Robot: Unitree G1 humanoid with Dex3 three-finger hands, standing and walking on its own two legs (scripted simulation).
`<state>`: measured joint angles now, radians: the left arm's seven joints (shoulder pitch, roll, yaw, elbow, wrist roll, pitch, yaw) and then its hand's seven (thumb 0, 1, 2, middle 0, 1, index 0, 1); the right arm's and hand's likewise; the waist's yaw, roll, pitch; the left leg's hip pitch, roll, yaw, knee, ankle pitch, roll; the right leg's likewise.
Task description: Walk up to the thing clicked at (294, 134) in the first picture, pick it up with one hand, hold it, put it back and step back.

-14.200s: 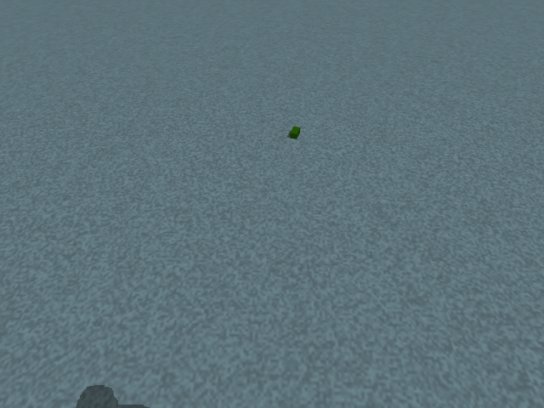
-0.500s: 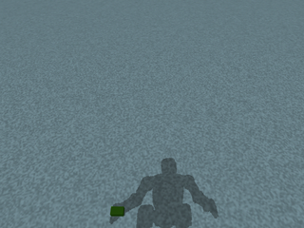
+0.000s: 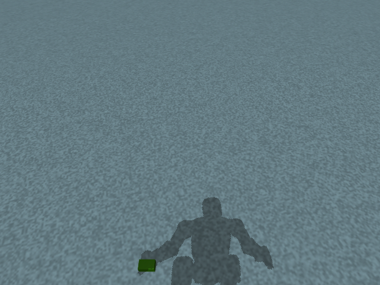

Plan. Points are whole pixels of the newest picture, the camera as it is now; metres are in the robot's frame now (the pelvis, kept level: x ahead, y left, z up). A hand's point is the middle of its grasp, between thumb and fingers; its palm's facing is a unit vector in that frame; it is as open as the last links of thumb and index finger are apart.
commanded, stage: walk up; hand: left
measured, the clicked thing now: (147, 265) +0.40 +0.24 -0.76
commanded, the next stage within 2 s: stand in 0.16 s
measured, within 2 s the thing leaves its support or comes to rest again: neither
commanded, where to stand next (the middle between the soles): +0.01 +0.00 m, yaw +0 degrees
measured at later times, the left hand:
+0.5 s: hand out of the picture +0.08 +0.26 -0.16, palm faces -0.03 -0.94 -0.35, open 7.4 cm
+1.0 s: hand out of the picture +0.11 +0.26 -0.16, palm faces -0.02 -0.94 -0.34, open 7.4 cm
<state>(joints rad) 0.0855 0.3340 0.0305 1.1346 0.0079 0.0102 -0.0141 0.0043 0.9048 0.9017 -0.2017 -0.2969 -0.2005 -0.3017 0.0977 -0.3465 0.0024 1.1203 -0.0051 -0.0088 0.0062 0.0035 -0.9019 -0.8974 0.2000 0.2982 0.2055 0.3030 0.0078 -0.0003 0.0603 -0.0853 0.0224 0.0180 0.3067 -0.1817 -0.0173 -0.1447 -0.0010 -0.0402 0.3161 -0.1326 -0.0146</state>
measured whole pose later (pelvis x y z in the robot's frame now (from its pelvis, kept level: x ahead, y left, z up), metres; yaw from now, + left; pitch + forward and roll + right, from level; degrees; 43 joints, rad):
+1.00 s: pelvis +0.03 +0.01 +0.00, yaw +0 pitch -2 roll +0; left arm 0.10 0.35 0.00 1.12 0.01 -0.01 0.00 0.00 0.90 0.90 -0.20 -0.30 -0.20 -0.30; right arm 0.12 -0.35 0.01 1.11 -0.01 -0.01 0.00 0.00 -0.90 -0.90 0.20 0.30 0.21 0.30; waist 0.00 0.00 0.04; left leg -0.04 0.02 0.02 0.29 -0.22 -0.01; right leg -0.11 -0.01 -0.04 0.32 -0.18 0.00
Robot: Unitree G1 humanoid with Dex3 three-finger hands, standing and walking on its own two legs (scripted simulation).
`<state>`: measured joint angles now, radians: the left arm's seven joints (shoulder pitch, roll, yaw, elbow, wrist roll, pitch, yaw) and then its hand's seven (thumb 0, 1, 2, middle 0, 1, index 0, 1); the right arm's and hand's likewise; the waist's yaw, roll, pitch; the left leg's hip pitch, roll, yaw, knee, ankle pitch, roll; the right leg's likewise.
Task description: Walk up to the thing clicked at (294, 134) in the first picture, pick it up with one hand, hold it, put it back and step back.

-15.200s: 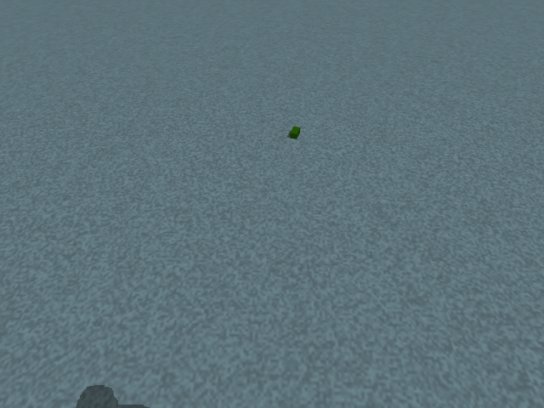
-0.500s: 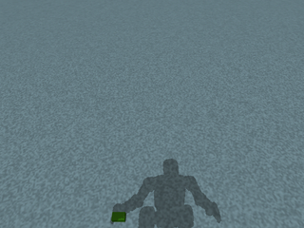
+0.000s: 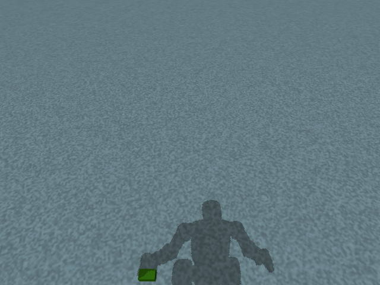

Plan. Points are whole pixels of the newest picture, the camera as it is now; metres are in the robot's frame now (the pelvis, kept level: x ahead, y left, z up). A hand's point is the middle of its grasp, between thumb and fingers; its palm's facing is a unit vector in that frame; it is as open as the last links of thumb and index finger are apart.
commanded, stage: stand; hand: left
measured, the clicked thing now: (147, 275) +0.37 +0.23 -0.76
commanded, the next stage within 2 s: walk up in 0.16 s
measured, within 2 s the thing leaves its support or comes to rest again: neither
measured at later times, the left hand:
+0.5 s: hand out of the picture +0.06 +0.30 -0.18, palm faces -0.04 -0.92 -0.38, open 7.4 cm
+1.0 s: hand out of the picture -0.06 +0.28 -0.17, palm faces -0.10 -0.91 -0.40, open 7.4 cm
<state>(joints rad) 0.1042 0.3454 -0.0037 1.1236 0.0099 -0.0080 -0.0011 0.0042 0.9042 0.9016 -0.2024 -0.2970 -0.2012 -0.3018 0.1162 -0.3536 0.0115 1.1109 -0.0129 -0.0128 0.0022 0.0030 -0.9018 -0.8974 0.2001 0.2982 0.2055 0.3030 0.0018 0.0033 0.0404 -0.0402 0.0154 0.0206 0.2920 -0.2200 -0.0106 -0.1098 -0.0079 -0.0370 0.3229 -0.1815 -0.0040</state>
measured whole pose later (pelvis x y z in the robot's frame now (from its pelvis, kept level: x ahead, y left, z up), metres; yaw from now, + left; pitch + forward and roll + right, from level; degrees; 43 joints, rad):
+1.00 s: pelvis -0.18 +0.02 -0.03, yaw -4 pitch -3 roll -1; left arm 0.12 0.36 0.07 0.86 0.03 0.06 -0.01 0.01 0.91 0.90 -0.20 -0.30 -0.20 -0.30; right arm 0.11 -0.39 -0.05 0.87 0.00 0.06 -0.03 0.00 -0.90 -0.90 0.20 0.30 0.21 0.30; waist -0.01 0.04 0.20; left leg -0.43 0.02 -0.06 0.89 -0.47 0.00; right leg -0.26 0.04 0.04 0.69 -0.38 -0.02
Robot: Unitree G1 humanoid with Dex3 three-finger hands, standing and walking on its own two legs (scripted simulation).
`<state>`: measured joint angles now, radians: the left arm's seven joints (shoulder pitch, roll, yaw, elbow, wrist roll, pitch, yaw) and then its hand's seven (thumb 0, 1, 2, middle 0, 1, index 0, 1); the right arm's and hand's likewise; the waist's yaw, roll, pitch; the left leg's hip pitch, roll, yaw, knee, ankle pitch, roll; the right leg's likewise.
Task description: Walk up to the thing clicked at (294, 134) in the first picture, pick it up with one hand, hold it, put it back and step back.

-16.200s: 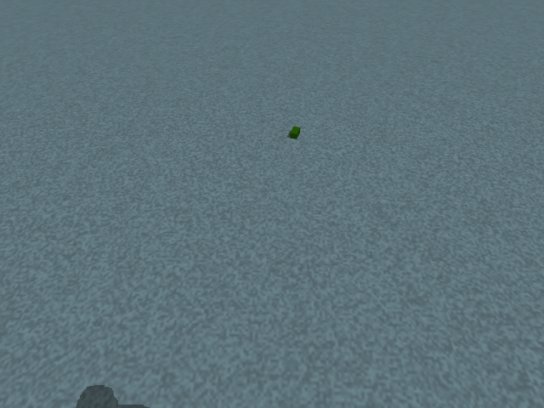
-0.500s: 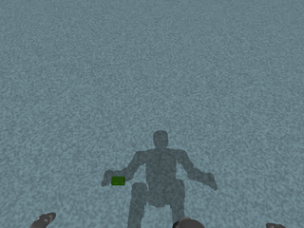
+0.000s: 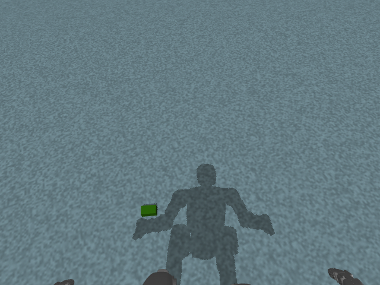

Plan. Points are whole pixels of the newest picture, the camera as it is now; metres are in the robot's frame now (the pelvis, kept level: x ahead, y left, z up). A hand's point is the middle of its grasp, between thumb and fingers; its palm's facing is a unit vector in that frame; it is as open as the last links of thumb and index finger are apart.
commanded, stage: walk up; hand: left
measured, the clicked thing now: (149, 210) +0.54 +0.25 -0.73
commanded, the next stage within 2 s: stand in 1.90 s
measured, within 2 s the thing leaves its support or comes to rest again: neither
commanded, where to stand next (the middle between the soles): +0.17 -0.01 m, yaw +4 degrees
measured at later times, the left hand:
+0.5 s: hand out of the picture -0.06 +0.26 -0.15, palm faces +0.06 -0.94 -0.33, open 7.4 cm
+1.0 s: hand out of the picture -0.13 +0.25 -0.13, palm faces +0.08 -0.91 -0.40, open 7.4 cm
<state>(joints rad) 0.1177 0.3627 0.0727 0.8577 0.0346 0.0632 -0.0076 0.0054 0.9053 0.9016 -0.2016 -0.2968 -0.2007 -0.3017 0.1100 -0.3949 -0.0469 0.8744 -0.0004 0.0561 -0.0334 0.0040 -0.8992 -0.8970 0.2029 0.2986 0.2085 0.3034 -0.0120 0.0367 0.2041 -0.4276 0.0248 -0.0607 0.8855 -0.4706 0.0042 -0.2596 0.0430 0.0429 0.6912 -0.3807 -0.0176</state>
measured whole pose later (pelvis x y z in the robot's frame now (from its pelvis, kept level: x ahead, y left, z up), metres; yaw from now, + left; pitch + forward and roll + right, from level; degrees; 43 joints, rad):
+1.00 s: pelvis -0.18 -0.03 +0.01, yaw +4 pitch -2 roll +0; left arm 0.24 0.37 0.07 0.91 0.03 -0.02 -0.01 0.01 0.90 0.90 -0.21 -0.30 -0.20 -0.30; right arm 0.27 -0.38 -0.05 0.98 -0.03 0.01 0.03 0.01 -0.90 -0.90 0.20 0.30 0.20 0.30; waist 0.02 0.03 0.09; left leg -0.27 -0.01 -0.04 0.59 -0.30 0.00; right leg -0.15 -0.04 -0.03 0.57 -0.38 0.02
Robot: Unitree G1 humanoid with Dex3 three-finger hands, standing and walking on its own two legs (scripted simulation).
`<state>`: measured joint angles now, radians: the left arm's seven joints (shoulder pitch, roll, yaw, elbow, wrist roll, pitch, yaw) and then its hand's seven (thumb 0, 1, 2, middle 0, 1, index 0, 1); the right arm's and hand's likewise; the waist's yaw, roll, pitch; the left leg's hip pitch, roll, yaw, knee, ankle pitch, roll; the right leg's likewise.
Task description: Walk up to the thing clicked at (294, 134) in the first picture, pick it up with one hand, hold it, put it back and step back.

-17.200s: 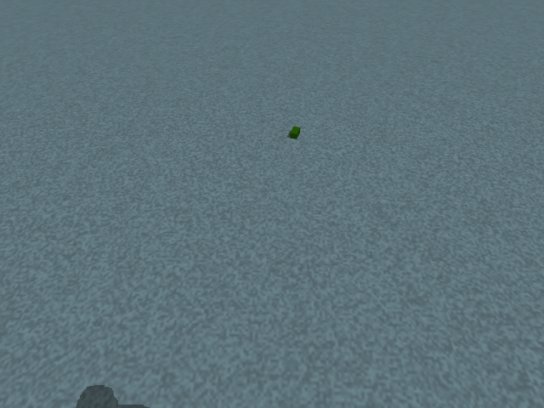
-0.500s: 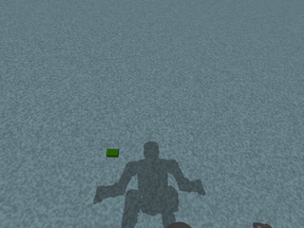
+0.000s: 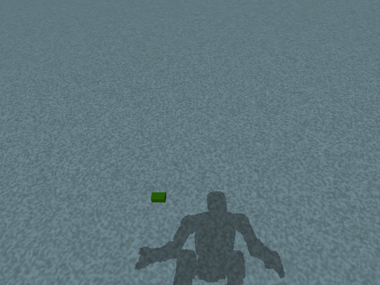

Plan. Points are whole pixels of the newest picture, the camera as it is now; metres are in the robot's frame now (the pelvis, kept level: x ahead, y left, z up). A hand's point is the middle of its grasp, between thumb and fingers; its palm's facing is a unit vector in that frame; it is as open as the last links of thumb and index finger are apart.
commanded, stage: walk up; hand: left
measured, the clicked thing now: (158, 197) +0.73 +0.23 -0.74
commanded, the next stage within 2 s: stand in 0.90 s
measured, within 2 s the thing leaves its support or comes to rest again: neither
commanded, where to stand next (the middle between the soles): +0.34 -0.01 m, yaw +0 degrees
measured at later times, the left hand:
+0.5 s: hand out of the picture +0.12 +0.24 -0.14, palm faces +0.01 -0.93 -0.37, open 7.4 cm
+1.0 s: hand out of the picture +0.10 +0.25 -0.14, palm faces +0.02 -0.94 -0.33, open 7.4 cm
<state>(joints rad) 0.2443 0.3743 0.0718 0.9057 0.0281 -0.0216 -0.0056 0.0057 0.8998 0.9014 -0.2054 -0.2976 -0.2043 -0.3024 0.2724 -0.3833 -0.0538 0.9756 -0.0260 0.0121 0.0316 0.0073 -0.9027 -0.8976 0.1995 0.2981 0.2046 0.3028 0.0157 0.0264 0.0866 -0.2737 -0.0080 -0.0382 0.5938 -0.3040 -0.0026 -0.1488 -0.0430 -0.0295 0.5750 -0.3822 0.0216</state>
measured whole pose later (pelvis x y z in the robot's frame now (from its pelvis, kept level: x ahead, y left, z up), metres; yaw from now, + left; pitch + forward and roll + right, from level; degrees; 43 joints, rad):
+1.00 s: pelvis +0.02 -0.01 +0.02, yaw +1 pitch -3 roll +0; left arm 0.09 0.35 0.02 1.12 0.01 -0.01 -0.01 0.01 0.90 0.90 -0.20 -0.30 -0.20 -0.30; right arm 0.08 -0.34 0.00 1.11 -0.01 -0.02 0.01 0.00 -0.90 -0.90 0.20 0.30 0.21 0.30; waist 0.01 -0.01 0.06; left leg -0.11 -0.01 -0.05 0.39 -0.23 -0.01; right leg -0.17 -0.03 -0.03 0.39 -0.16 0.02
